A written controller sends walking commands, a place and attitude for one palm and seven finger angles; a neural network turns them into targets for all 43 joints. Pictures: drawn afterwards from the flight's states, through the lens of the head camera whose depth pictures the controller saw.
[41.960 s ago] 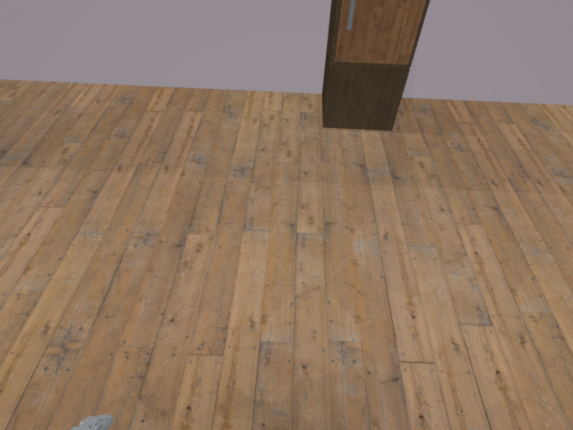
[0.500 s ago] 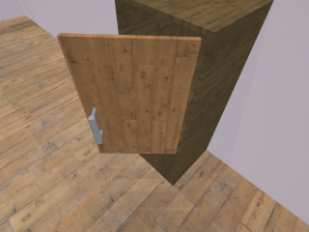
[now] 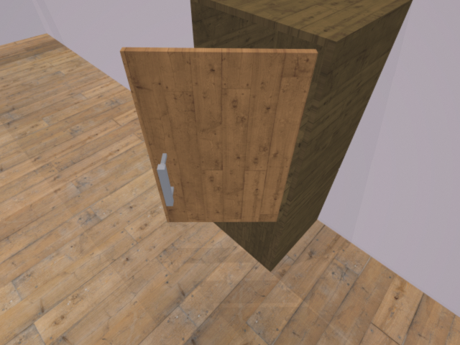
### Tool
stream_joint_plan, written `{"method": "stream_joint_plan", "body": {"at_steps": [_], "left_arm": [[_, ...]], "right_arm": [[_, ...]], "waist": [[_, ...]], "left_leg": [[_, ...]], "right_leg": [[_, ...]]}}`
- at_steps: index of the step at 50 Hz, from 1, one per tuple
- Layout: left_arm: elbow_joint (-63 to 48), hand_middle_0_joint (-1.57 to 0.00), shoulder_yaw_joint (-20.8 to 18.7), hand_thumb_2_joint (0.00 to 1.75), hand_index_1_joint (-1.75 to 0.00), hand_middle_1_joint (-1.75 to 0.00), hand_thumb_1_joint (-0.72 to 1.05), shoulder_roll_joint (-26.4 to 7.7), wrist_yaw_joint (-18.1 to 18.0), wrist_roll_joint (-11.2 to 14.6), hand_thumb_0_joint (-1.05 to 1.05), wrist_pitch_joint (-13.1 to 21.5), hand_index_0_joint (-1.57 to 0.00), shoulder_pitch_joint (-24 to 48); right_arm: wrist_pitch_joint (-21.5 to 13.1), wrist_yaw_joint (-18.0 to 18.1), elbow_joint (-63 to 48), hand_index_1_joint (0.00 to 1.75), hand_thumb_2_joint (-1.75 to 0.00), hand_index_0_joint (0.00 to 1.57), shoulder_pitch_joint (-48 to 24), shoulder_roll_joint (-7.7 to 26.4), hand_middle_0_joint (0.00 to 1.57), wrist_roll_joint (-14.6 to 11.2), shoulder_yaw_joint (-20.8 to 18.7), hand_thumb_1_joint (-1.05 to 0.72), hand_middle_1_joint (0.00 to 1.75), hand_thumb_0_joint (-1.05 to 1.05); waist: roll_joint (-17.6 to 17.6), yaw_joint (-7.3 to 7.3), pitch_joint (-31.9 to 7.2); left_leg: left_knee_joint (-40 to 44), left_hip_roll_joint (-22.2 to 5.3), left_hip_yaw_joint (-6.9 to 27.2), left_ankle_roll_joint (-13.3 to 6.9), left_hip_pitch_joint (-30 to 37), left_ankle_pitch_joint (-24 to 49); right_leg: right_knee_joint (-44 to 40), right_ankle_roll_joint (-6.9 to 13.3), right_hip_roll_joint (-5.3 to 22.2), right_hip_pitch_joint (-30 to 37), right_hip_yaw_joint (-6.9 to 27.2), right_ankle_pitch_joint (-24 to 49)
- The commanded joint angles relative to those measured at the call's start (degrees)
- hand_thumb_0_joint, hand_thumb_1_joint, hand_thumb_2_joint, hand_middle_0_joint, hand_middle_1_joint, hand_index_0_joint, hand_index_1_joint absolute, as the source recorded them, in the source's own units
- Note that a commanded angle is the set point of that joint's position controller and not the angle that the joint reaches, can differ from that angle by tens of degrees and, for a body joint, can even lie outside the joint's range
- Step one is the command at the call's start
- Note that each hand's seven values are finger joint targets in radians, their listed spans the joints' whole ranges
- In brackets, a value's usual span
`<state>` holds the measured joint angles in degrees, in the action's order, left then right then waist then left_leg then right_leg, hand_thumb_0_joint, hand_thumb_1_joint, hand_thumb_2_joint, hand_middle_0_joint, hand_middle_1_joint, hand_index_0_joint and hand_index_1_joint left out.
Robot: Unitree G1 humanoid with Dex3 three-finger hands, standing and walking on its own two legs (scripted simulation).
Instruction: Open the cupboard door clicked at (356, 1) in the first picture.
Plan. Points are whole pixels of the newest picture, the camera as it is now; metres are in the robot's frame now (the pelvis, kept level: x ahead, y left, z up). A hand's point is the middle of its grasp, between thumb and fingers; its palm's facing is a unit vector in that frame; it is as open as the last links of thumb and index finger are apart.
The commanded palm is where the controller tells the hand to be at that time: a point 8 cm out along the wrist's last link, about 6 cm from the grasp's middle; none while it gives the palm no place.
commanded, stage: come to a stop and stand still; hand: left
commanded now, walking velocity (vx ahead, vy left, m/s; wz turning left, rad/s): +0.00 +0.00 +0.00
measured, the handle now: (167, 180) +0.54 +0.20 -0.10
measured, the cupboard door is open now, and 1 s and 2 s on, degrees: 45 45 45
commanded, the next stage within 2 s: look again from close up in 0.40 s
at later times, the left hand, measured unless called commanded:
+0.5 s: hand out of the picture -0.02 +0.16 -0.18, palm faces +0.01 -0.99 -0.13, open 7.4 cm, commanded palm none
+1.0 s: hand out of the picture +0.00 +0.17 -0.18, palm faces +0.01 -0.99 -0.15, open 7.4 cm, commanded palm none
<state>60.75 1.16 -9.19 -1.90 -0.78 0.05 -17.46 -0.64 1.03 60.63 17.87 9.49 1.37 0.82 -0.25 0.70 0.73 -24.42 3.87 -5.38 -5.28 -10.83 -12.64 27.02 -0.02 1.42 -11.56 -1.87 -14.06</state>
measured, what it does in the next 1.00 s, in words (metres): stands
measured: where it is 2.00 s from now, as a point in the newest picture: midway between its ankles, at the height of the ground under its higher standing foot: outside the picture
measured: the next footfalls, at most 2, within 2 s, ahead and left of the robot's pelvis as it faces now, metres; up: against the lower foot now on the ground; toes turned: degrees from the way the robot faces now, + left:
none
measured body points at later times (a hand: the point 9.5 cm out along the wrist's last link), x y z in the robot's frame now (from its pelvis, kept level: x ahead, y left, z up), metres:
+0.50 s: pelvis +0.01 +0.01 +0.00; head +0.02 +0.02 +0.45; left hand -0.02 +0.21 -0.17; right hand +0.01 -0.21 -0.15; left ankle +0.01 +0.06 -0.74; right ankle +0.01 -0.12 -0.74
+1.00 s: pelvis +0.01 +0.02 +0.00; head +0.02 +0.03 +0.45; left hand +0.00 +0.22 -0.16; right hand +0.00 -0.20 -0.15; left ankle +0.01 +0.06 -0.74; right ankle +0.01 -0.12 -0.74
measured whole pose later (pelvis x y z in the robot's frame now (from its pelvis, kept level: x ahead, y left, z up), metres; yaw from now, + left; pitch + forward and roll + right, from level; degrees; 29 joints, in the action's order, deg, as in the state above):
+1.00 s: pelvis +0.01 +0.02 +0.00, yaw -1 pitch -1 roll +0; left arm 63.8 0.9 -7.8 -2.4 -0.6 0.3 -17.8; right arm -2.1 2.0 65.5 16.9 7.0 0.8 1.0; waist 1.5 0.3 2.0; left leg -20.7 4.9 -6.1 -6.4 -8.1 -11.9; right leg 23.7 -1.7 2.2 -9.2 -0.9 -13.1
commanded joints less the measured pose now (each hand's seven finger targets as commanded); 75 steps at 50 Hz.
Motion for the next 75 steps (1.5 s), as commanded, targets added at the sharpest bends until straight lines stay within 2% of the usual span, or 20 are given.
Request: {"method": "stream_joint_plan", "body": {"at_steps": [1,29,53,54,55,56,57,58,59,60,61,62,63,64,65,66,68,70,72,75], "left_arm": [[-1.3,-0.20,-0.8,0.90,-0.30,-0.30,0.90,-4.3,-0.2,-0.2,0.00,0.9,-0.20,-3.8],[2.0,-0.20,-0.5,0.90,-0.30,-0.30,0.90,-2.6,-0.8,0.0,0.00,1.2,-0.20,-5.2],[2.2,-0.20,-0.8,0.90,-0.30,-0.30,0.90,-1.9,-0.8,0.1,0.00,0.8,-0.20,-5.4],[3.4,-0.20,-0.3,0.90,-0.30,-0.30,0.90,-4.3,-2.7,-1.1,0.00,1.9,-0.20,-6.1],[-86.6,-0.20,-8.2,0.89,-0.32,-0.32,0.88,-18.2,-3.2,9.9,0.00,12.7,-0.20,33.2],[-74.7,-0.20,-6.0,0.88,-0.33,-0.33,0.85,-14.1,-5.7,5.8,0.00,9.7,-0.20,13.4],[-63.1,-0.21,0.4,0.87,-0.34,-0.34,0.83,-3.2,-7.4,6.3,0.00,2.1,-0.21,-3.3],[-60.3,-0.21,5.9,0.86,-0.36,-0.36,0.81,5.3,-6.7,9.2,0.00,1.0,-0.21,-4.1],[-63.0,-0.21,4.9,0.85,-0.37,-0.37,0.78,3.7,-5.7,10.5,0.00,3.8,-0.21,-1.9],[-62.7,-0.21,2.4,0.84,-0.39,-0.39,0.76,0.3,-5.1,10.3,0.00,7.0,-0.21,0.2],[-60.2,-0.21,1.3,0.83,-0.40,-0.40,0.74,0.3,-3.9,10.3,0.00,10.2,-0.21,0.1],[-55.1,-0.21,-0.9,0.82,-0.42,-0.42,0.71,-0.2,-2.4,9.9,0.00,13.5,-0.21,-0.6],[-51.6,-0.22,-2.9,0.81,-0.43,-0.43,0.69,0.2,-0.3,10.6,0.00,17.7,-0.22,-3.2],[-47.4,-0.22,-4.1,0.80,-0.45,-0.45,0.67,1.5,2.7,12.2,0.00,22.3,-0.22,-8.2],[-47.2,-0.22,-4.0,0.79,-0.47,-0.47,0.64,2.6,6.2,13.6,0.00,27.3,-0.22,-10.3],[-47.9,-0.22,-5.5,0.78,-0.48,-0.48,0.62,1.7,9.9,14.9,0.00,32.0,-0.22,-12.9],[-47.3,-0.22,-11.4,0.76,-0.51,-0.51,0.57,-5.0,16.6,15.2,0.00,39.1,-0.22,-15.3],[-50.8,-0.23,-15.2,0.74,-0.54,-0.54,0.53,-9.5,18.1,14.6,0.00,38.0,-0.23,-14.5],[-58.7,-0.23,-16.1,0.72,-0.57,-0.57,0.48,-11.0,17.7,16.1,0.00,33.8,-0.23,-9.9],[-71.3,-0.24,-17.3,0.69,-0.62,-0.62,0.41,-11.9,14.2,17.2,0.00,32.0,-0.24,-3.2]], "right_arm": [[-1.1,0.2,-1.9,0.30,-0.90,0.20,1.5,6.8,0.20,-0.5,-1.5,-0.90,0.30,0.00],[-2.0,1.0,3.1,0.30,-0.90,0.20,2.3,4.2,0.20,-0.9,-0.8,-0.90,0.30,0.00],[-1.8,1.2,4.2,0.30,-0.90,0.20,3.5,3.4,0.20,-0.9,-1.0,-0.90,0.30,0.00],[-1.8,0.6,-0.5,0.30,-0.90,0.20,-0.9,7.0,0.20,-1.5,-0.8,-0.90,0.30,0.00],[-9.4,2.3,-21.9,0.30,-0.90,0.20,2.0,16.3,0.20,-3.5,-2.7,-0.90,0.30,0.00],[-15.3,3.1,-18.3,0.30,-0.90,0.20,-3.6,11.7,0.20,-3.5,-0.3,-0.90,0.30,0.00],[-16.6,2.4,-17.9,0.30,-0.90,0.20,-3.5,8.4,0.20,-4.2,-1.1,-0.90,0.30,0.00],[-17.1,2.4,-16.9,0.30,-0.90,0.20,-1.9,8.9,0.20,-4.9,-1.6,-0.90,0.30,0.00],[-18.1,2.2,-19.9,0.30,-0.90,0.20,-3.0,11.3,0.20,-5.0,-2.3,-0.90,0.30,0.00],[-18.7,1.9,-21.4,0.30,-0.90,0.20,-3.5,13.3,0.20,-4.1,-2.6,-0.90,0.30,0.00],[-19.0,1.7,-23.3,0.30,-0.90,0.20,-3.9,13.9,0.20,-3.0,-2.8,-0.90,0.30,0.00],[-18.9,1.1,-24.3,0.30,-0.90,0.20,-4.2,14.0,0.20,-2.6,-3.6,-0.90,0.30,0.00],[-18.8,0.5,-25.6,0.30,-0.90,0.20,-5.6,13.9,0.20,-1.9,-4.1,-0.90,0.30,0.00],[-18.6,0.1,-27.5,0.30,-0.90,0.20,-7.4,13.5,0.20,-1.9,-4.7,-0.90,0.30,0.00],[-18.7,-0.4,-29.3,0.30,-0.90,0.20,-9.0,13.3,0.20,-1.8,-5.1,-0.90,0.30,0.00],[-18.6,-1.2,-31.1,0.30,-0.90,0.20,-9.6,13.1,0.20,-1.8,-5.6,-0.90,0.30,0.00],[-17.5,-3.0,-34.5,0.30,-0.90,0.20,-10.6,13.3,0.20,-2.0,-6.4,-0.90,0.30,0.00],[-15.6,-3.1,-38.6,0.30,-0.90,0.20,-12.3,13.7,0.20,-2.3,-6.6,-0.90,0.30,0.00],[-13.4,-2.7,-41.8,0.30,-0.90,0.20,-12.5,13.7,0.20,-2.7,-6.4,-0.90,0.30,0.00],[-11.6,-1.0,-43.1,0.30,-0.90,0.20,-10.4,11.9,0.20,-2.8,-5.7,-0.90,0.30,0.00]], "waist": [[0.6,-0.87,4.6],[0.7,-0.82,3.4],[1.1,-0.66,4.1],[-0.5,-1.49,5.1],[-12.2,6.20,-25.1],[-17.7,0.86,-24.3],[-12.7,0.74,-12.0],[-5.4,2.14,-2.8],[-3.1,2.08,0.5],[1.8,3.39,0.3],[6.2,3.92,-0.4],[7.0,3.79,-1.6],[10.5,2.50,-4.3],[17.8,0.60,-4.2],[19.4,-0.84,-5.2],[16.6,-2.46,-7.5],[4.8,-4.33,-11.4],[1.3,-6.13,-16.3],[-3.7,-6.13,-19.1],[-5.1,-3.38,-22.4]], "left_leg": [[11.5,-10.5,13.3,1.3,-6.3,-11.4],[8.1,-10.1,10.0,2.0,0.0,7.1],[10.0,-10.7,10.1,2.6,1.5,6.4],[0.4,-12.0,9.1,4.4,-1.2,23.9],[2.9,-7.1,12.6,9.3,18.9,21.9],[7.3,-11.8,14.4,11.3,18.5,21.0],[9.6,-10.6,14.7,12.8,6.8,9.5],[8.0,-8.9,13.2,10.2,0.5,1.6],[4.1,-7.7,12.7,7.7,-3.3,-2.8],[-0.6,-6.8,13.0,6.8,-6.8,-7.0],[-5.5,-5.9,13.2,6.2,-10.9,-9.2],[-10.3,-4.8,12.2,6.3,-14.2,-8.6],[-14.3,-4.6,12.3,6.6,-18.6,-10.6],[-17.9,-4.4,11.4,6.6,-25.0,-14.3],[-21.8,-3.4,9.5,6.2,-30.5,-15.0],[-25.1,-2.7,8.1,6.3,-33.9,-13.7],[-30.2,-1.8,6.8,7.0,-36.1,-8.6],[-31.0,-1.8,6.0,6.3,-38.5,-8.7],[-30.6,-2.0,7.2,6.4,-38.1,-9.6],[-33.8,-2.6,7.1,4.3,-37.2,-8.3]], "right_leg": [[-3.9,2.5,3.4,-0.7,3.9,-1.5],[-5.2,1.6,4.8,0.7,4.4,6.3],[-5.5,1.2,4.6,0.1,4.3,5.6],[-4.3,0.7,5.2,-2.4,3.7,9.5],[2.3,0.3,-1.7,-3.2,-1.2,8.8],[10.8,1.8,-1.2,-9.1,0.0,-5.6],[14.3,1.4,-0.8,-13.4,-1.0,-9.2],[13.6,1.0,-0.6,-14.9,-1.5,-6.5],[10.2,1.1,-0.7,-15.9,-2.2,-7.0],[7.4,1.1,-1.1,-17.5,-2.9,-7.3],[7.0,1.2,-1.3,-19.8,-3.5,-7.7],[8.7,1.5,-1.1,-22.7,-3.4,-8.5],[12.6,1.6,-1.1,-26.9,-3.5,-11.6],[15.7,1.7,-1.3,-30.7,-3.3,-16.9],[18.3,1.9,-1.5,-33.0,-2.5,-20.0],[21.0,2.4,-1.5,-33.6,-1.4,-20.3],[26.8,3.8,-1.5,-33.7,0.2,-14.9],[30.8,3.7,-2.0,-33.6,0.9,-12.9],[32.2,3.7,-2.7,-33.6,1.3,-12.4],[29.8,2.7,-2.8,-32.3,3.7,-10.7]]}}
